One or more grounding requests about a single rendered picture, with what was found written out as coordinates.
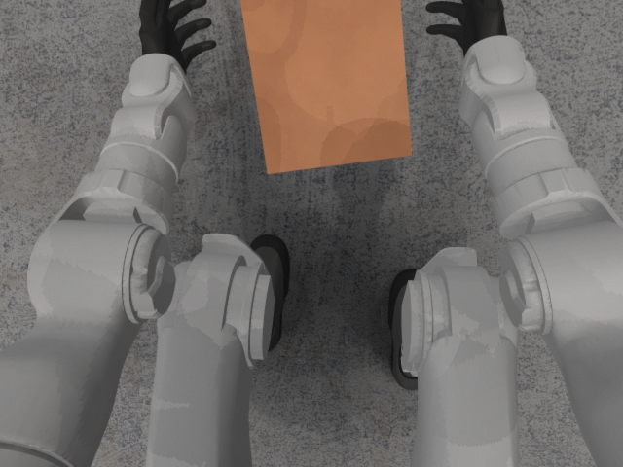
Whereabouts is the robot left forearm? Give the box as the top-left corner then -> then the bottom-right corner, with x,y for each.
27,54 -> 198,308

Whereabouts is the robot right forearm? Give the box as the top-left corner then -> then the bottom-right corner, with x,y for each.
458,35 -> 623,240

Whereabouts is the right robot upper arm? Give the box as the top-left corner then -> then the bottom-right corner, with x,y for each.
499,220 -> 623,467

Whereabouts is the right robot hand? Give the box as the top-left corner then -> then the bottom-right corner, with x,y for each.
425,0 -> 507,57

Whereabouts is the robot left shin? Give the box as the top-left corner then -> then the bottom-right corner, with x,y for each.
157,233 -> 269,336

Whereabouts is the left robot upper arm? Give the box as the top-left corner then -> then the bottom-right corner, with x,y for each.
0,220 -> 176,467

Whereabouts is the carton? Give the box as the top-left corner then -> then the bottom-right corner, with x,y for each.
240,0 -> 412,174

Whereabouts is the left robot hand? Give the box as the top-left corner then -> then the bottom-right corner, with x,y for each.
139,0 -> 216,75

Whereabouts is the robot right foot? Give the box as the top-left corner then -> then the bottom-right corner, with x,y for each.
388,269 -> 418,390

